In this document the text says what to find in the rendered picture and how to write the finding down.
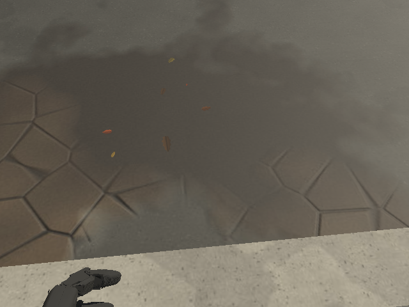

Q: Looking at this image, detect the robot left hand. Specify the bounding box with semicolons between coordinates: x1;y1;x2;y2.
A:
42;267;121;307

